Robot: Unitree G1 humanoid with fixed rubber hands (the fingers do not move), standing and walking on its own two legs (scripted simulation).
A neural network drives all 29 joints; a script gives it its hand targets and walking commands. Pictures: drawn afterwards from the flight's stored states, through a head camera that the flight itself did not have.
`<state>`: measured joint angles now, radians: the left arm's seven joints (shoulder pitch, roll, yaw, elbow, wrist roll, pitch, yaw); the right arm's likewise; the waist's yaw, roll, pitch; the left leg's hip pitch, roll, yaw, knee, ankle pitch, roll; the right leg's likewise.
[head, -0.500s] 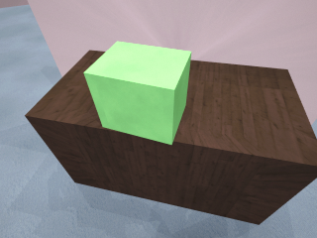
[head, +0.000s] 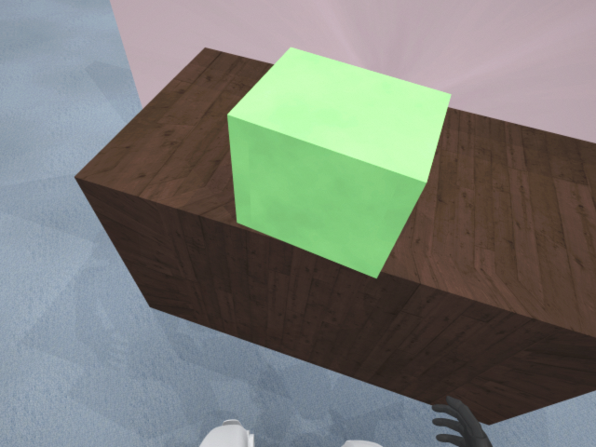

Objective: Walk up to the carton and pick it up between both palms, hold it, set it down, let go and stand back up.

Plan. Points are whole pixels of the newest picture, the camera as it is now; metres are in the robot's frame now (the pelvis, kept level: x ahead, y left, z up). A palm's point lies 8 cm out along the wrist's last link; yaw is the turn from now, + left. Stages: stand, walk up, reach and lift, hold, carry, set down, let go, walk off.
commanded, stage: walk up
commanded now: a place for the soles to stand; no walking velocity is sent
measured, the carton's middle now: (334, 164) +0.57 -0.04 +0.02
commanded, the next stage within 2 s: none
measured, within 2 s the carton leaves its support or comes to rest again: neither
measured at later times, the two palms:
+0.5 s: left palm out of the picture +0.03 +0.21 -0.12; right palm out of the picture +0.01 -0.25 -0.11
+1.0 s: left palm out of the picture +0.02 +0.22 -0.12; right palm out of the picture +0.07 -0.27 -0.11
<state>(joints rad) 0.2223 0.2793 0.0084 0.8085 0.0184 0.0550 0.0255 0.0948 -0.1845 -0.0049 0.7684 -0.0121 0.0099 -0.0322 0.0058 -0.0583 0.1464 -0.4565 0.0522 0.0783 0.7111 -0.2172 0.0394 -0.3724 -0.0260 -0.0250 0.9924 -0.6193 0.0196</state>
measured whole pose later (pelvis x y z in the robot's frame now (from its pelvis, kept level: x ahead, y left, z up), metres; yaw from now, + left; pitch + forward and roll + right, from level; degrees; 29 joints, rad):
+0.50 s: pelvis -0.03 -0.02 +0.02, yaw -2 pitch -2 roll -1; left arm 0.29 0.20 -0.01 0.90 0.02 0.00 -0.01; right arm 0.30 -0.19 0.03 0.90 -0.02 -0.01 -0.01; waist 0.00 -0.01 0.04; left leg -0.33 0.03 0.02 0.60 -0.24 0.01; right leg -0.19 -0.01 -0.06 0.59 -0.36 -0.01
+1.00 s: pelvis +0.01 -0.03 +0.02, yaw +2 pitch -1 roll -1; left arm 0.28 0.24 -0.02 1.00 0.01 0.00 0.01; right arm 0.25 -0.20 0.04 0.95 -0.02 -0.03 -0.02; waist 0.00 -0.01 0.04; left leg -0.30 0.00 -0.04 0.59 -0.26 -0.01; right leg -0.11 -0.01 -0.12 0.52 -0.38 -0.01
